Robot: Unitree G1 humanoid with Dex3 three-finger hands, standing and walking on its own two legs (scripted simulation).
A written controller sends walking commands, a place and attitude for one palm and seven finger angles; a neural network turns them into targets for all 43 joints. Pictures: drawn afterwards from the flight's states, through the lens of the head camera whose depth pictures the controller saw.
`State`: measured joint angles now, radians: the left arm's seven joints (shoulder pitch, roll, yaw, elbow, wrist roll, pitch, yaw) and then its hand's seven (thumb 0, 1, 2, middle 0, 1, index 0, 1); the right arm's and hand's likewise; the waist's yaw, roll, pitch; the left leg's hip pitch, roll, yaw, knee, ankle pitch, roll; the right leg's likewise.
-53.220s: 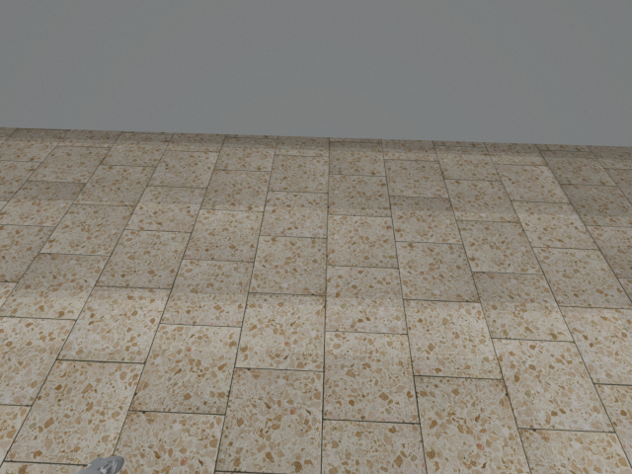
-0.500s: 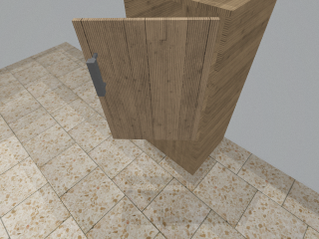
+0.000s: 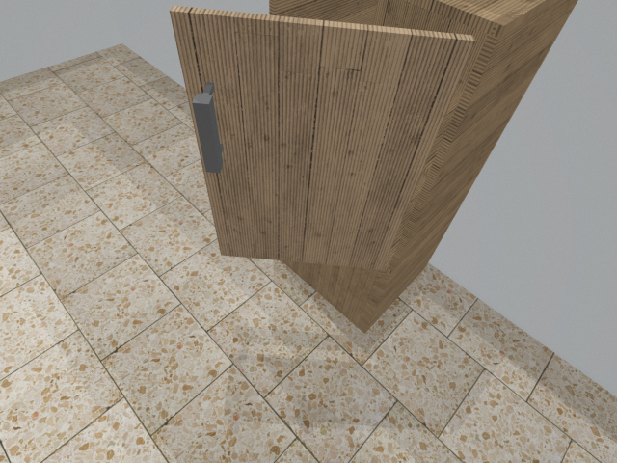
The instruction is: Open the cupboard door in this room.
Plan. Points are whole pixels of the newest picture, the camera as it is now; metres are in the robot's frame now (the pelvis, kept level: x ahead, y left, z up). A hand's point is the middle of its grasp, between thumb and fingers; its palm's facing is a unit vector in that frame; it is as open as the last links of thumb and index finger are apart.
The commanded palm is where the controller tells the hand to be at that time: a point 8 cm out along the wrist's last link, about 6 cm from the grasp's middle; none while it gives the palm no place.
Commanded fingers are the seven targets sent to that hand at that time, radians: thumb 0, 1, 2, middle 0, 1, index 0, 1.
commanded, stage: come to a stop and stand still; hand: left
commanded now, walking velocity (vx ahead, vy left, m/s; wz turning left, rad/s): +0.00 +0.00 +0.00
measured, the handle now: (212, 128) +0.60 +0.21 +0.08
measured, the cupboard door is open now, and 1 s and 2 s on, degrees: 40 40 40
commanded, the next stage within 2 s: look again from close up in 0.58 s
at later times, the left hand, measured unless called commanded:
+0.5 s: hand out of the picture -0.01 +0.15 -0.17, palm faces +0.02 -0.98 -0.18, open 7.3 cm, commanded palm none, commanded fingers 0.00 0.90 0.90 -0.20 -0.30 -0.20 -0.30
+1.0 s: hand out of the picture +0.03 +0.19 -0.16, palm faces +0.03 -0.96 -0.28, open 7.4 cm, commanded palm none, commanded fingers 0.00 0.90 0.90 -0.20 -0.30 -0.20 -0.30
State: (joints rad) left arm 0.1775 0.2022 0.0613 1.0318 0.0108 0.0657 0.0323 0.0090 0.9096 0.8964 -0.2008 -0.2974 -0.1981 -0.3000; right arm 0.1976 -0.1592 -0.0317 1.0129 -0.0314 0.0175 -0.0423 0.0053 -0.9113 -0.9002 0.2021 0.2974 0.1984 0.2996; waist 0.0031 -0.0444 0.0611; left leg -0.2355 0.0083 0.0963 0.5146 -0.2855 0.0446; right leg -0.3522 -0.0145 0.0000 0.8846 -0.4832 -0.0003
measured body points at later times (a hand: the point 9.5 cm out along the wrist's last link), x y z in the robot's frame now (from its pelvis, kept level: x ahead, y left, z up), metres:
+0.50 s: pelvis -0.02 -0.02 +0.01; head -0.01 -0.02 +0.46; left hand -0.01 +0.20 -0.16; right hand -0.04 -0.26 -0.15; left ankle -0.01 +0.09 -0.74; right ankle -0.06 -0.14 -0.74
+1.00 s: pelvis -0.03 -0.02 +0.00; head -0.04 -0.02 +0.45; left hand +0.02 +0.24 -0.14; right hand +0.05 -0.28 -0.14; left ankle -0.01 +0.09 -0.74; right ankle -0.06 -0.14 -0.74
